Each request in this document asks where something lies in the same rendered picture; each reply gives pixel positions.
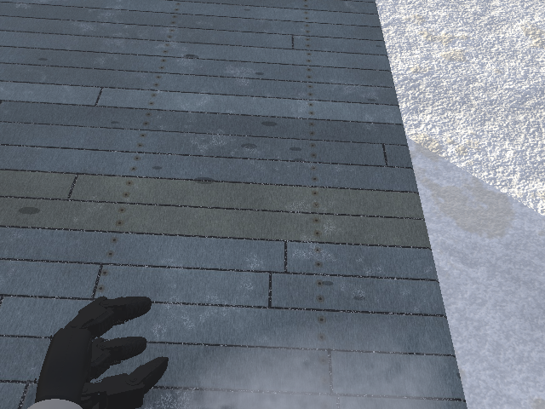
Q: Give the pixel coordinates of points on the robot left hand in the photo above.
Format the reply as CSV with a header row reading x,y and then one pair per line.
x,y
73,360

